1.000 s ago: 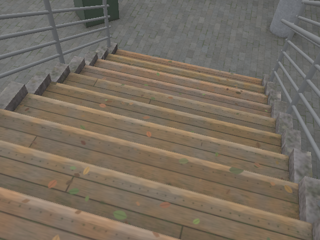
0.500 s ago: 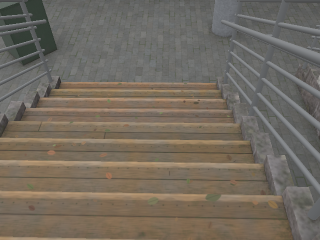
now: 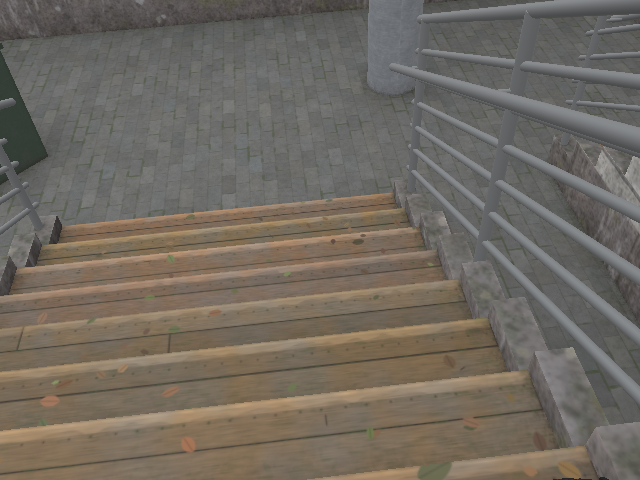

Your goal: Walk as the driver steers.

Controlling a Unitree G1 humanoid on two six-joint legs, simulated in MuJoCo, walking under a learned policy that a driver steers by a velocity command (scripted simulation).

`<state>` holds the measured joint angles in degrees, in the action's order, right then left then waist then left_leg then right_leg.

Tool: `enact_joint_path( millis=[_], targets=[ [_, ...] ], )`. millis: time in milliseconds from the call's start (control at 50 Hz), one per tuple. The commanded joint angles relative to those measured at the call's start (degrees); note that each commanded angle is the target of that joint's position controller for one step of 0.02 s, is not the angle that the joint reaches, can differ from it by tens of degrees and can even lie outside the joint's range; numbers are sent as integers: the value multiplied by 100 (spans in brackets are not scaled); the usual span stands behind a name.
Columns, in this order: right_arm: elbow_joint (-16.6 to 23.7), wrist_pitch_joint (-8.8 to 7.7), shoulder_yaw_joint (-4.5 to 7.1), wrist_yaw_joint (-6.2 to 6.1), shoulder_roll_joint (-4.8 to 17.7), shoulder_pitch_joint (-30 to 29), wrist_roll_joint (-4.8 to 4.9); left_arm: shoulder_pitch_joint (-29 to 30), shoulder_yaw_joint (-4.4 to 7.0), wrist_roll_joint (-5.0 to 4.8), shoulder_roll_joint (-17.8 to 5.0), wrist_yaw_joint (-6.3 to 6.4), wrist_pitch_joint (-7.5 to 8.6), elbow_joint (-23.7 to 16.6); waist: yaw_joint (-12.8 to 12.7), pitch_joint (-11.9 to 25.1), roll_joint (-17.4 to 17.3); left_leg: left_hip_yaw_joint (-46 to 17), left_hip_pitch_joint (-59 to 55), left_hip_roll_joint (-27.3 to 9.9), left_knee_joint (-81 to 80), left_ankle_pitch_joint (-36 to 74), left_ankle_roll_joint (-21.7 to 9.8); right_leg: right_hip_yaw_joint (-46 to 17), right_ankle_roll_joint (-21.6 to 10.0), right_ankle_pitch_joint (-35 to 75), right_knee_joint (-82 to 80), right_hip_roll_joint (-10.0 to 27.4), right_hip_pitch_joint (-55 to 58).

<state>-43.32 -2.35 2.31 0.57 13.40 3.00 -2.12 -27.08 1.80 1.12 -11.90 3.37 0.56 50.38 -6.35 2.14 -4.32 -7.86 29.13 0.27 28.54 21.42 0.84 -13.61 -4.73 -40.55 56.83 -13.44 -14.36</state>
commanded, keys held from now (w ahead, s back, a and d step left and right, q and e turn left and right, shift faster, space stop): e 0.48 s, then q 0.52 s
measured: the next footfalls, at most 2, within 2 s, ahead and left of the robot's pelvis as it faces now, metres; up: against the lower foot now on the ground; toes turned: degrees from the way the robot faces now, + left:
left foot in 0.08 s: +0.18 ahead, +0.12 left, -0.16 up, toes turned -6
right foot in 0.80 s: -0.07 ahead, -0.05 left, +0.00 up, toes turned -14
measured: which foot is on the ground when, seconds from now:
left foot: up 0.00-0.06, down 0.08-0.82, up 0.84-1.00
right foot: down 0.00-0.06, up 0.08-0.78, down 0.80-1.00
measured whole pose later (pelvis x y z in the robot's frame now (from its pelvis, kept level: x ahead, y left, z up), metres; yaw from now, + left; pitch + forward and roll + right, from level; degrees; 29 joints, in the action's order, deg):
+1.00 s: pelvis -0.06 +0.02 -0.01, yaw -10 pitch -2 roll +1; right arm -38.9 4.4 5.8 -0.9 17.7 14.2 -2.0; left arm -25.4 -0.4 1.4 -13.1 2.0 -4.1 45.5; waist 0.8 1.6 -2.5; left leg -13.1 49.6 11.2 83.7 -12.2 0.9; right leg 5.9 -4.7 -38.8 63.6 -0.4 -23.4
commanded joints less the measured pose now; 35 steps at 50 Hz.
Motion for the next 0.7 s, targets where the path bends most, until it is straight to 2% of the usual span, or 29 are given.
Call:
enact_joint_path(
  millis=[20,40,60,80,100,120,140,160,180,200,240,260,280,300,340,380,400,440,460,480,500,520,540,560,580,640,660,700],
  targets=[
    [259,-133,55,-70,169,266,248,103,97,81,-515,119,-109,-344,181,-566,1056,-269,-1288,-363,-1596,830,-70,-1403,-553,3085,-4,741,-681],
    [58,-149,111,-115,207,939,290,198,134,44,-612,100,-124,-408,471,-529,834,-105,-2096,-457,-2204,1293,-34,-1110,-435,2887,723,528,-935],
    [-192,-124,192,-149,370,1527,270,79,149,-11,-609,-15,-101,-433,601,-275,364,122,-3051,-543,-2153,1649,90,-658,-288,2128,1642,342,-1291],
    [-368,-71,270,-156,666,2081,194,-218,173,-93,-510,-118,-73,-480,679,119,-494,-80,-4438,-1035,-1292,3090,111,-60,-122,-303,2936,68,-2364],
    [-236,-10,250,-123,885,2560,98,-723,210,-429,-482,-101,-99,-671,658,1375,-1074,-267,-6293,-2134,1273,5513,-438,703,95,-2275,5557,-10,-3641],
    [-131,-17,283,-60,972,2502,278,-616,162,-496,-566,-9,-71,-902,775,2038,-1079,-914,-6592,-2716,1467,5094,-1063,749,129,-1931,6780,338,-4523],
    [-41,-28,253,-79,863,2313,322,-77,143,-270,-558,52,-112,-963,925,1837,-551,-970,-5920,-2730,875,3666,-1424,940,210,-1268,7308,452,-4907],
    [82,-36,204,-166,769,1930,247,497,157,-19,-569,26,-182,-1126,866,1419,-283,-1180,-4786,-2640,175,1812,-1757,1246,360,-369,7470,610,-4975],
    [188,50,63,-279,428,1505,193,1135,222,187,-764,-55,-290,-1218,762,735,302,-943,-3381,-2200,-559,-108,-1594,1125,382,775,7031,749,-4655],
    [167,78,1,-296,470,1540,71,1363,181,163,-633,-82,-457,-1418,678,288,-134,-991,-2287,-2284,-569,24,-1755,1153,420,1011,7083,751,-4399],
    [113,155,-65,-261,537,1644,21,1555,75,114,-339,-34,-668,-1511,559,18,-46,-596,-1420,-1971,-597,-489,-1611,1165,444,1199,7305,654,-4438],
    [107,173,-102,-268,503,1499,43,1646,38,127,-171,-30,-688,-1538,452,-8,-1,-329,-1153,-1678,-450,-1117,-1364,1035,487,1526,7395,626,-4539],
    [145,175,-159,-273,479,1474,84,1743,57,85,-225,-36,-692,-1625,375,-97,23,52,-976,-1372,-366,-1677,-1126,1055,562,2059,6954,562,-4705],
    [204,173,-195,-281,487,1417,46,1818,59,78,-220,-43,-690,-1681,421,-72,-219,79,-822,-1297,-370,-1871,-1079,1141,648,2268,6962,470,-4692],
    [259,191,-228,-305,529,1542,50,2023,80,129,-260,-40,-745,-1816,478,-4,-271,-8,-941,-1299,-491,-2548,-1013,1184,796,2402,7206,441,-4964],
    [291,168,-192,-299,641,1661,56,2310,95,130,-309,-100,-780,-2025,570,-48,-255,-167,-1263,-1424,-650,-3139,-1023,1156,886,2383,7268,503,-5339],
    [305,168,-190,-324,662,1706,60,2322,92,144,-301,-85,-780,-2016,547,-9,-30,-205,-1434,-1476,-652,-3183,-1101,1125,892,2352,7176,590,-5347],
    [340,141,-147,-383,731,1867,43,2483,90,167,-359,-85,-806,-2122,677,35,-12,-249,-1775,-1625,-716,-3151,-1288,1172,933,2199,7249,685,-5449],
    [318,120,-128,-418,761,1952,76,2567,104,201,-351,-76,-854,-2163,693,8,57,-316,-1936,-1749,-767,-3210,-1409,1140,942,2062,7389,767,-5517],
    [319,92,-128,-423,722,2050,68,2595,121,188,-424,-56,-890,-2201,764,-18,43,-245,-2079,-1809,-819,-3325,-1433,1174,940,1973,7373,818,-5534],
    [306,61,-109,-424,720,2177,70,2738,116,183,-418,-65,-910,-2272,918,7,53,-431,-2155,-1793,-904,-3395,-1520,1091,935,1856,7512,782,-5444],
    [310,49,-108,-436,736,2177,73,2800,109,134,-412,-82,-913,-2331,929,-32,132,-504,-2213,-1849,-946,-3398,-1594,941,927,1765,7436,790,-5405],
    [292,39,-67,-464,911,2226,23,2869,80,74,-285,-70,-908,-2363,1020,75,22,-737,-2489,-2138,-1120,-2529,-1797,814,857,1124,8042,765,-5310],
    [312,41,-58,-467,923,2223,1,2878,67,48,-309,-41,-887,-2390,1011,139,235,-704,-2677,-2177,-1078,-2299,-1855,623,804,942,7961,776,-5278],
    [396,99,-90,-422,933,2253,-11,2932,53,-77,-340,-21,-874,-2384,1188,267,279,-508,-2733,-2165,-1188,-2053,-1965,972,761,608,7848,663,-5091],
    [436,133,-129,-372,907,2122,-24,2903,-27,-143,-259,-44,-885,-2376,1128,232,198,-167,-2392,-1941,-1369,-2192,-1861,1052,632,364,7290,730,-4346],
    [397,150,-72,-382,986,2111,-7,2948,-44,-119,-304,-86,-911,-2461,1116,188,-125,-307,-2490,-1961,-1519,-2496,-1773,1097,555,-45,6985,878,-4349],
    [408,169,11,-354,1085,2036,-21,2842,-119,-91,-274,-152,-888,-2449,1041,266,-259,-168,-2309,-1755,-1869,-2935,-1591,1442,392,-317,6371,1087,-3768]
  ],
)
Velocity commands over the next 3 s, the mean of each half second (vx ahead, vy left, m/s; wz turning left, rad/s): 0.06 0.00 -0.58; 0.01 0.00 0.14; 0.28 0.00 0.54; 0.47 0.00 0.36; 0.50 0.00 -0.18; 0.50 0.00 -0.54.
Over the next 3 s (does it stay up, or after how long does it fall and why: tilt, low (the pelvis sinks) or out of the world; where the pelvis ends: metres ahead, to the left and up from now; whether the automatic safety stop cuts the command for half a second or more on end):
stays up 0.76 0.42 -0.43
